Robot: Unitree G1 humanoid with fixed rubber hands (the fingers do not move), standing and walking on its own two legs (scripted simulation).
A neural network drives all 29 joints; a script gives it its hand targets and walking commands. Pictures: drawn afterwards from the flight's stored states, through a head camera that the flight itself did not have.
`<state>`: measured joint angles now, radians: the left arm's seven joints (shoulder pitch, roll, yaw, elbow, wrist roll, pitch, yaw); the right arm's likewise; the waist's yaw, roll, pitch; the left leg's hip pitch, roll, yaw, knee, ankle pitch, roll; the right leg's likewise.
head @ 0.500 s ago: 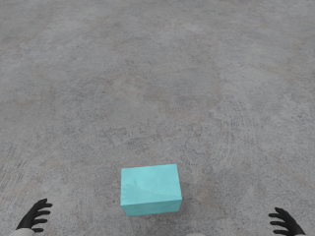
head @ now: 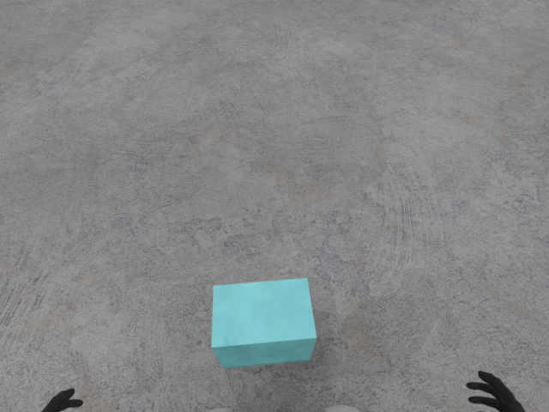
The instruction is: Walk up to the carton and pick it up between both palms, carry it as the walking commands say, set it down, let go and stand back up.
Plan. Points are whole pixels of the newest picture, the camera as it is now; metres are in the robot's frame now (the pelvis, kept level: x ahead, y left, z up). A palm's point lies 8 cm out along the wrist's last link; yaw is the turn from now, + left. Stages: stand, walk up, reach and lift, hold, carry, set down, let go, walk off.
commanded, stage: walk up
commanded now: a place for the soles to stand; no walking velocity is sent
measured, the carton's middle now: (263, 325) +0.43 +0.05 -0.64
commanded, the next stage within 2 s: reach and lift in 1.84 s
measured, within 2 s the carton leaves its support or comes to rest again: neither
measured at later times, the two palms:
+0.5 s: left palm (53, 405) +0.14 +0.33 -0.08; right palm (511, 409) +0.13 -0.33 -0.09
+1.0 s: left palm (56, 382) +0.17 +0.34 -0.08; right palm (506, 399) +0.14 -0.33 -0.10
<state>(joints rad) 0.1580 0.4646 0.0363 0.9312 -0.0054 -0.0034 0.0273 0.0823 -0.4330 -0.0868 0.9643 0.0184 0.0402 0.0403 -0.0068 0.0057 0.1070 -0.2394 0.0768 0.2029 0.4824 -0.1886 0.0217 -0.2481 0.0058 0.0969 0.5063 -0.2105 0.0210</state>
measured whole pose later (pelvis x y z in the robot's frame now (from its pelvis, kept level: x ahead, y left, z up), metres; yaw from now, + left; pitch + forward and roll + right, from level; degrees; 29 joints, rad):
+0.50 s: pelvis +0.03 +0.00 +0.00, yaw -2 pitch -2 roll +1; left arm 0.19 0.46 0.02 0.87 0.00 -0.02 0.04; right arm 0.13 -0.43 -0.09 0.88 0.00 0.02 0.04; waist -0.02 0.01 0.08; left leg -0.20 0.09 0.23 0.50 -0.25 0.01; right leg -0.23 0.02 0.13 0.52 -0.26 0.02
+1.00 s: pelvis +0.04 +0.01 -0.01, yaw -3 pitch -2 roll +0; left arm 0.17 0.48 0.01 0.85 0.00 0.00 0.06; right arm 0.11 -0.45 -0.10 0.82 0.00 0.06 0.04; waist -0.03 0.01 0.11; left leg -0.23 0.10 0.25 0.62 -0.34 0.01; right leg -0.25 0.02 0.15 0.63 -0.33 0.03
